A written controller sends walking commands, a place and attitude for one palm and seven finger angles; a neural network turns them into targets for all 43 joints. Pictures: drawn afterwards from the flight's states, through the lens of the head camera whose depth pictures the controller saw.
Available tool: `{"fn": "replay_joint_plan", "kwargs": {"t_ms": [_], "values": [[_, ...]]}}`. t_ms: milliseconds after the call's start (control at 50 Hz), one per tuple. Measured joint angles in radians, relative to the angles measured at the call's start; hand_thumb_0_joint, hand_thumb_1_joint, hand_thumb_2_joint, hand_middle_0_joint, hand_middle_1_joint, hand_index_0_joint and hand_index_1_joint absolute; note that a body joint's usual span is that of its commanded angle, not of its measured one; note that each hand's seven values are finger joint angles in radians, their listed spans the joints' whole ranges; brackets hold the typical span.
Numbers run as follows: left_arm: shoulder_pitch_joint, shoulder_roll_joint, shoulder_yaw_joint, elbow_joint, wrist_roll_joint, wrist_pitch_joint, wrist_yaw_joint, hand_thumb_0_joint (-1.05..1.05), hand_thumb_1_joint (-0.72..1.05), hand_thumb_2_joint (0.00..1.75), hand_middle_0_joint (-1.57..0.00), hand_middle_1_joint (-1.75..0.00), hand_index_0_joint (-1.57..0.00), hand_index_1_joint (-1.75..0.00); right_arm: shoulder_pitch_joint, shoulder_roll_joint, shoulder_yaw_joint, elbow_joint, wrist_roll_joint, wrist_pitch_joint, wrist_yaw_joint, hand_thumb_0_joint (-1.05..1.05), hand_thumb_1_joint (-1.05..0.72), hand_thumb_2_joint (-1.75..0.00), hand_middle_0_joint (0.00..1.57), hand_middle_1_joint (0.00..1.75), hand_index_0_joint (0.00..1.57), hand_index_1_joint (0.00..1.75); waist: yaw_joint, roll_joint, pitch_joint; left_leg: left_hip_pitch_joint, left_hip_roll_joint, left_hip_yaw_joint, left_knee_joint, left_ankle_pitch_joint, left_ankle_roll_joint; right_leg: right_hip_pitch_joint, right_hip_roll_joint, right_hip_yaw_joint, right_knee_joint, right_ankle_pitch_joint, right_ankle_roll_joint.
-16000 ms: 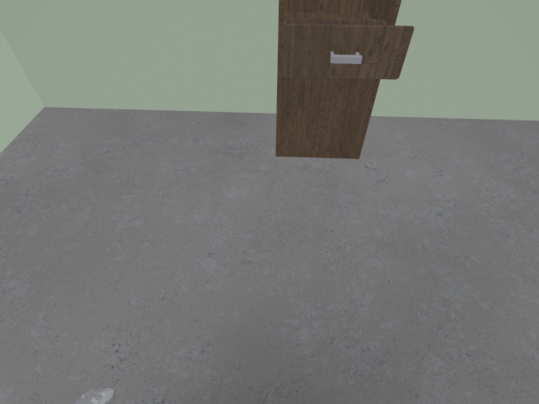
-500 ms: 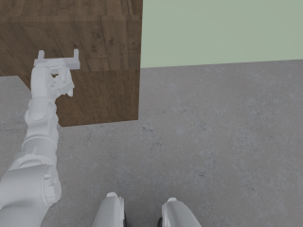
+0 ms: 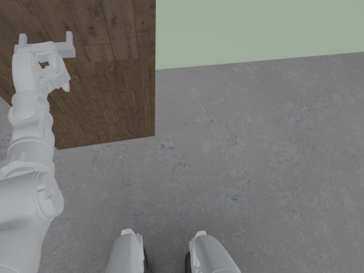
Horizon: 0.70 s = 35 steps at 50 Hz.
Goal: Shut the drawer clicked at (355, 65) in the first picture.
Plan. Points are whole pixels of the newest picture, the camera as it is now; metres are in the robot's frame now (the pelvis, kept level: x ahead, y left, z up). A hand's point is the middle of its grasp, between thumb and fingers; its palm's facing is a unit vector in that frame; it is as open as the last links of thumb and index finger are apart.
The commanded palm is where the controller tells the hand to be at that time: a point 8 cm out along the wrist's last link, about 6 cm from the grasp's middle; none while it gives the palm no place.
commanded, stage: push the drawer shut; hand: left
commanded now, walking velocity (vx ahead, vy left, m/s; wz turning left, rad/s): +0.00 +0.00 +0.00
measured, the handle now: (46, 44) +0.60 +0.24 +0.07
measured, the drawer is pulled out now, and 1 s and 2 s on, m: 0.06 0.00 0.00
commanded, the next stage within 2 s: pull the fist back off the drawer in 0.90 s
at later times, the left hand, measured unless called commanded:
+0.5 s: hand (62, 51) +0.58 +0.21 +0.07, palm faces +0.13 -0.99 -0.02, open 3.5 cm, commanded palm +0.57 +0.23 +0.07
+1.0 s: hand (55, 46) +0.59 +0.23 +0.06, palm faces +0.11 -0.99 -0.04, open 3.4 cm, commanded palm +0.64 +0.22 +0.07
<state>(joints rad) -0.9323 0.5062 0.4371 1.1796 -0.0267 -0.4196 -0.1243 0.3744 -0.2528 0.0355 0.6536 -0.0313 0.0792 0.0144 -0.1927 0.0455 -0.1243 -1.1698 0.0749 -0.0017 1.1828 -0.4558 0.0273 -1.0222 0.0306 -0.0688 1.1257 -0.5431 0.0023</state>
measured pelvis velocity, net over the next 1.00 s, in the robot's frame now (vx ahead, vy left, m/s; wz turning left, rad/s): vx -0.03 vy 0.01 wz -0.03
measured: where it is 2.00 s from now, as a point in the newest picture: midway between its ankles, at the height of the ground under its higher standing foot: outside the picture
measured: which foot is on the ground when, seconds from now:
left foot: down 0.00-1.00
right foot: down 0.00-1.00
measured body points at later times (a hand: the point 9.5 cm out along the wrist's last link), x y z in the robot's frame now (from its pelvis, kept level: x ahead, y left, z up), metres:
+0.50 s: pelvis -0.01 +0.00 -0.01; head +0.18 +0.04 +0.40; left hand +0.56 +0.26 +0.07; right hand -0.05 -0.26 -0.11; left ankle +0.04 +0.10 -0.64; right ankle -0.01 -0.13 -0.64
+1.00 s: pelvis -0.03 +0.01 -0.03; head +0.18 +0.06 +0.36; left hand +0.58 +0.28 +0.07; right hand -0.08 -0.24 -0.11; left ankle +0.04 +0.10 -0.64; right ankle -0.01 -0.13 -0.64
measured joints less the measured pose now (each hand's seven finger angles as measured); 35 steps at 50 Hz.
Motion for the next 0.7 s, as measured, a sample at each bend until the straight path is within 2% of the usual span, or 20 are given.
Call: {"fn": "replay_joint_plan", "kwargs": {"t_ms": [240, 560, 700], "values": [[-0.11, 0.077, 0.016, 0.067, 0.039, 0.017, 0.0, 0.06, 0.78, 0.89, -1.39, -1.6, -1.4, -1.6, -0.003, -0.005, 0.011, -0.01, -0.011, 0.007, 0.004, 0.0, -0.91, -0.89, 0.2, 0.3, 0.2, 0.3, -0.035, 0.002, 0.009, -0.059, 0.003, -0.016, 0.029, -0.003, 0.0, -0.049, 0.006, -0.014, 0.017, -0.001, -0.001], [-0.245, 0.192, 0.049, 0.127, 0.087, 0.081, -0.014, 0.09, 0.78, 0.88, -1.39, -1.6, -1.4, -1.6, 0.029, -0.009, 0.034, -0.014, -0.021, 0.009, 0.01, 0.0, -0.91, -0.89, 0.2, 0.3, 0.2, 0.3, -0.084, 0.013, 0.024, -0.134, 0.015, -0.031, 0.062, -0.005, 0.003, -0.114, 0.019, -0.024, 0.033, 0.006, 0.0], [-0.313, 0.246, 0.043, 0.169, 0.108, 0.095, -0.03, 0.09, 0.74, 0.88, -1.39, -1.6, -1.4, -1.6, 0.048, -0.006, 0.048, -0.015, -0.025, 0.004, 0.008, 0.0, -0.91, -0.89, 0.21, 0.3, 0.2, 0.3, -0.102, 0.018, 0.03, -0.173, 0.015, -0.04, 0.083, -0.006, 0.005, -0.147, 0.021, -0.032, 0.047, 0.006, 0.002]]}}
